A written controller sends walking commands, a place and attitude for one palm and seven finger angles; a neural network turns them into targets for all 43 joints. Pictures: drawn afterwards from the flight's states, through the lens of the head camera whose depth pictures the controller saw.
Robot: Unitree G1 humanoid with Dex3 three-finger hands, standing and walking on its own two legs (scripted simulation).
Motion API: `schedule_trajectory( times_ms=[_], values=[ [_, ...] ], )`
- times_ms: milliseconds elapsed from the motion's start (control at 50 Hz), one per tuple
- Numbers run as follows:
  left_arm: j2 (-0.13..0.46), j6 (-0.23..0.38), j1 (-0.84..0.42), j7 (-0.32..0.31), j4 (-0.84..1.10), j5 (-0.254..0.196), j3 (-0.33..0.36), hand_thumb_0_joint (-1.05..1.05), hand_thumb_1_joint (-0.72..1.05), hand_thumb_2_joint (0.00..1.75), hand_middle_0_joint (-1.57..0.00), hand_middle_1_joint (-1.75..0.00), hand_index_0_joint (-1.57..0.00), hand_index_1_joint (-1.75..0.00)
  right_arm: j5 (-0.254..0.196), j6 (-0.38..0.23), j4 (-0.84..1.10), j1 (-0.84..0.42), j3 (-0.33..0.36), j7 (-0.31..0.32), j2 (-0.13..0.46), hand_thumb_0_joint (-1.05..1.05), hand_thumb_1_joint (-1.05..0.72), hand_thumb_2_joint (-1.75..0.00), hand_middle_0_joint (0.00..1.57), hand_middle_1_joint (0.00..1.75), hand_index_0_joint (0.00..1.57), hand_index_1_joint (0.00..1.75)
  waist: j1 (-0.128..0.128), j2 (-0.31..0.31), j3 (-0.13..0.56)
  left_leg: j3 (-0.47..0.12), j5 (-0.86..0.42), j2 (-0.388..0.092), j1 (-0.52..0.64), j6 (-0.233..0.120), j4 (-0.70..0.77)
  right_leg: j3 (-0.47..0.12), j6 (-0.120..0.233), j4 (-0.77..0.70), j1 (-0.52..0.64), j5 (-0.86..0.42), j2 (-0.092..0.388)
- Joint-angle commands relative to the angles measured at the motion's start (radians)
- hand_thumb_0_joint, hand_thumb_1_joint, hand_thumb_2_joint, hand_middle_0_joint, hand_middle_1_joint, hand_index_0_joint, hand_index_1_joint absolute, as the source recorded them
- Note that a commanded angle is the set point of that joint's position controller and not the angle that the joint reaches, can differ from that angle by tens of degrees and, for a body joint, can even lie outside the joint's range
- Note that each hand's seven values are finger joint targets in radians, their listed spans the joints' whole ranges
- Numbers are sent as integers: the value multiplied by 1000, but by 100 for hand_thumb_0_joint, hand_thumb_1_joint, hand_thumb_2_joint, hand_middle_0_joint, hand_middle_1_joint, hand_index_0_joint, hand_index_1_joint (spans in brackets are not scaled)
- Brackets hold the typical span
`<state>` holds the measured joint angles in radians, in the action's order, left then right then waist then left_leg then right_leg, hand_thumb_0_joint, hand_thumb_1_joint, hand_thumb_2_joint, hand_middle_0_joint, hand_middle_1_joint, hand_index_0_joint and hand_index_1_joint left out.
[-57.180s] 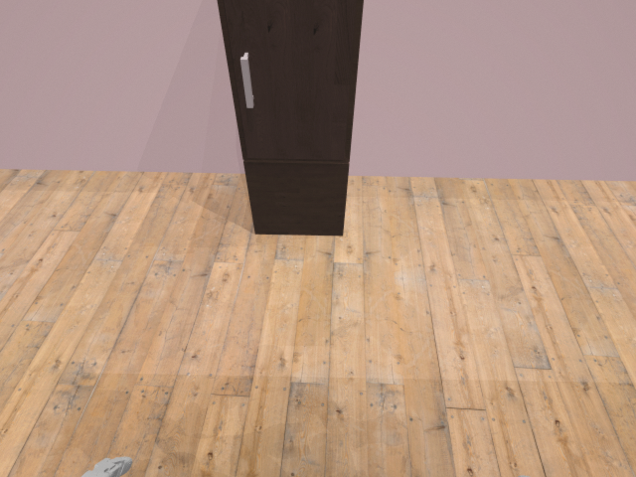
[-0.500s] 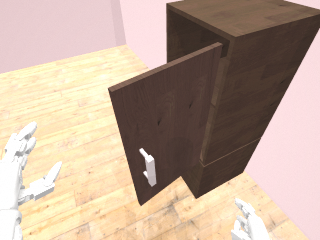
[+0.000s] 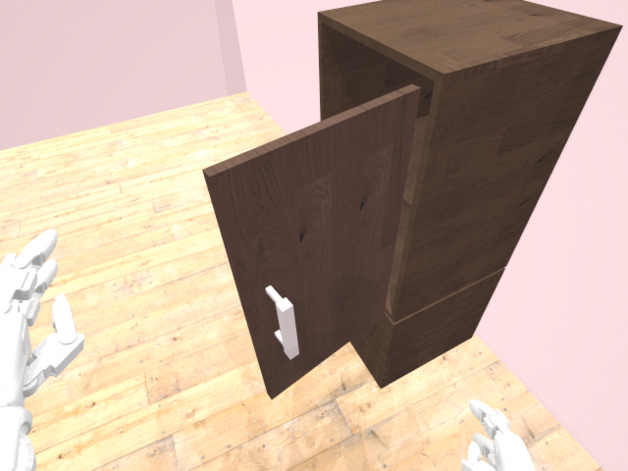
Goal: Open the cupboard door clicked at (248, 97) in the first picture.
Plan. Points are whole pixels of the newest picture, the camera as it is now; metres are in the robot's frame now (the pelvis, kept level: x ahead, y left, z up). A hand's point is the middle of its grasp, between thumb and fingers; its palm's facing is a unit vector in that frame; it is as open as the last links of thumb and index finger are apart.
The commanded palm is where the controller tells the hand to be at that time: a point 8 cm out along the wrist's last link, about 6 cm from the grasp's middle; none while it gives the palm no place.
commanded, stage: step back with the hand held close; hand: left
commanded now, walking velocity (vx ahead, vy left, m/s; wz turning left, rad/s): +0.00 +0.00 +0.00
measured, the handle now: (281, 323) +0.36 +0.11 -0.06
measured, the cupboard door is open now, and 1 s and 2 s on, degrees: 100 100 100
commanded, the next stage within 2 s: stop stepping back and stand still in 1.26 s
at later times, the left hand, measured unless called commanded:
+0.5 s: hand (49, 368) +0.15 +0.27 +0.15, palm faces +0.35 -0.76 -0.55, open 7.4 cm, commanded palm +0.10 +0.31 +0.17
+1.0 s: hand out of the picture +0.06 +0.29 +0.16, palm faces +0.48 -0.74 -0.47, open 7.4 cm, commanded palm -0.01 +0.33 +0.17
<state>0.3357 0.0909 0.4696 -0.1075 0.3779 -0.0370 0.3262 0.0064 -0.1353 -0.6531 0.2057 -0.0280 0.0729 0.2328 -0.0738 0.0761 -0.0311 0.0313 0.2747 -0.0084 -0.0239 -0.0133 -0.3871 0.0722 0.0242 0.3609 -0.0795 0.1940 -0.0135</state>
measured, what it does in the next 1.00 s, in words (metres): shifts its weight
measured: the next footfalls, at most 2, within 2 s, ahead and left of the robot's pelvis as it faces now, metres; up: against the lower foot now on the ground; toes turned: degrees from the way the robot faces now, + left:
right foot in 1.36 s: -0.33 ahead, -0.11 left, +0.00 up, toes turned -6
left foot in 1.52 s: -0.11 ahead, +0.08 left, +0.00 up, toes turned +0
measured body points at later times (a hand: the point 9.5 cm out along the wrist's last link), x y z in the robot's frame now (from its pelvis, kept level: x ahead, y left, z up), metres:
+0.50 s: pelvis -0.05 +0.01 -0.01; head -0.03 +0.00 +0.44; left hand +0.13 +0.31 +0.18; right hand +0.13 -0.24 -0.09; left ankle -0.03 +0.11 -0.74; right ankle +0.01 -0.10 -0.74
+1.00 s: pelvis -0.13 +0.02 -0.02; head -0.11 +0.04 +0.43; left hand +0.02 +0.33 +0.18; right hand +0.06 -0.21 -0.10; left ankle -0.05 +0.11 -0.74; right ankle -0.03 -0.10 -0.74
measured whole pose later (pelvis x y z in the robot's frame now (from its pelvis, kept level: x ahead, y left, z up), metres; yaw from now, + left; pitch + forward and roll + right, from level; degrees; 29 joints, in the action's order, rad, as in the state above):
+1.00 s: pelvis -0.13 +0.02 -0.02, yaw +5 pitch -1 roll -2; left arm 0.42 0.23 0.52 -0.15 0.54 -0.01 0.43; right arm 0.00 -0.08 -0.61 0.20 0.00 0.07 0.22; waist 0.00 -0.01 -0.06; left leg 0.01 0.23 0.03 -0.41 -0.03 -0.63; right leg -0.02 0.00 0.55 -0.38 0.16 -0.04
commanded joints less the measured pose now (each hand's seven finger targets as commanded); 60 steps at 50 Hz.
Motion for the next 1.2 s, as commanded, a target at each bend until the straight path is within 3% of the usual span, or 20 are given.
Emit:
schedule_trajectory(
  times_ms=[0,60,80,160,220,280,420,620,700,780,820,880,920,960,980,1000,1020,1060,1120,1180],
  values=[
    [186,67,-90,-21,173,-4,126,0,90,90,-20,-30,-20,-30,2,-59,154,-145,44,14,96,0,-90,-90,20,30,20,30,4,-31,27,-18,-231,-10,-77,-7,60,-46,-8,-67,28,-126,16],
    [209,81,-189,-21,225,-6,132,0,90,90,-20,-30,-20,-30,-1,-59,156,-157,44,15,96,0,-90,-90,20,30,20,30,8,-27,50,-15,-184,-6,-67,-13,62,-58,-11,-79,25,-81,20],
    [307,115,-225,-29,225,3,241,0,90,90,-20,-30,-20,-30,-12,-34,192,-130,44,16,122,0,-90,-90,20,30,20,30,57,-72,-35,-44,-106,-16,-160,-24,21,-148,-11,-128,-89,-83,61],
    [206,123,-36,-15,174,7,156,0,90,90,-20,-30,-20,-30,1,4,188,-138,55,11,119,0,-90,-90,20,30,20,30,60,-67,51,-33,-121,-10,-136,-22,-42,-155,0,-131,-123,-86,116],
    [212,133,41,-22,224,2,169,0,90,90,-20,-30,-20,-30,2,17,203,-132,59,15,123,0,-90,-90,20,30,20,30,61,-7,168,-41,-246,-29,-144,-12,-20,-111,-1,-36,-30,-250,107],
    [256,132,79,-33,285,-4,215,0,90,90,-20,-30,-20,-30,-4,36,228,-132,73,20,124,0,-90,-90,20,30,20,30,58,-44,248,-46,-361,-41,-154,-9,-33,-92,-10,34,19,-384,92],
    [268,130,96,-47,295,-6,235,0,90,90,-20,-30,-20,-30,-10,58,248,-134,80,32,118,0,-90,-90,20,30,20,30,60,-60,201,-70,-342,-50,-233,-3,-34,-99,-8,82,-23,-369,86],
    [227,148,27,-70,313,47,200,0,90,90,-20,-30,-20,-30,13,43,261,-94,78,37,144,0,-90,-90,20,30,20,30,74,-8,46,-155,315,-92,-612,-71,89,-123,-21,128,15,66,39],
    [236,162,-10,-87,357,78,229,0,90,90,-20,-30,-20,-30,27,24,265,-88,86,44,151,0,-90,-90,20,30,20,30,68,117,58,-253,500,-179,-802,-113,208,-80,-39,354,164,4,-41],
    [259,185,-6,-72,346,71,257,0,90,90,-20,-30,-20,-30,7,3,264,-84,88,27,130,0,-90,-90,20,30,20,30,73,19,64,-169,415,-112,-774,-103,29,-200,-17,268,119,-82,7],
    [278,195,23,-69,336,38,251,0,90,90,-20,-30,-20,-30,6,0,239,-63,85,15,109,0,-90,-90,20,30,20,30,93,-138,86,-74,169,-7,-465,-29,-197,-373,57,36,-176,-122,151],
    [277,193,-12,-71,347,21,222,0,90,90,-20,-30,-20,-30,0,1,197,-62,85,4,99,0,-90,-90,20,30,20,30,92,-232,138,-36,82,29,-234,8,-378,-370,106,-72,-369,-21,241],
    [279,187,3,-74,325,16,224,0,90,90,-20,-30,-20,-30,-5,5,188,-79,81,8,96,0,-90,-90,20,30,20,30,94,-194,112,-31,50,24,-200,2,-286,-299,72,-56,-407,-4,202],
    [286,188,4,-71,350,12,235,0,90,90,-20,-30,-20,-30,-8,3,197,-105,79,18,119,0,-90,-90,20,30,20,30,84,-41,76,-124,37,-43,-280,-27,-58,-202,1,57,-360,63,69],
    [293,197,10,-69,359,15,256,0,90,90,-20,-30,-20,-30,-8,-4,208,-119,81,24,132,0,-90,-90,20,30,20,30,72,77,84,-225,88,-134,-418,-61,69,-141,-29,205,-229,54,-9],
    [299,207,17,-66,359,31,283,0,90,90,-20,-30,-20,-30,-1,-13,212,-141,89,27,149,0,-90,-90,20,30,20,30,61,242,111,-360,305,-260,-631,-115,230,-93,-46,451,-17,73,-80],
    [293,212,28,-62,362,37,292,0,90,90,-20,-30,-20,-30,11,-20,212,-132,92,24,130,0,-90,-90,20,30,20,30,58,240,136,-422,467,-333,-741,-159,331,-108,-45,663,76,159,-106],
    [291,207,-7,-61,367,44,295,0,90,90,-20,-30,-20,-30,14,-31,200,-114,102,12,118,0,-90,-90,20,30,20,30,66,102,125,-401,391,-350,-700,-189,288,-144,-42,820,-11,207,-100],
    [244,189,48,-64,358,12,236,0,90,90,-20,-30,-20,-30,7,-57,177,-121,99,2,107,0,-90,-90,20,30,20,30,54,10,145,-268,134,-282,-360,-143,187,-110,-34,631,-221,293,-55],
    [212,171,21,-63,391,-11,174,0,90,90,-20,-30,-20,-30,15,-68,145,-106,83,-3,106,0,-90,-90,20,30,20,30,67,124,180,-219,69,-248,-200,-88,239,-65,-23,424,-234,353,-65]
  ],
)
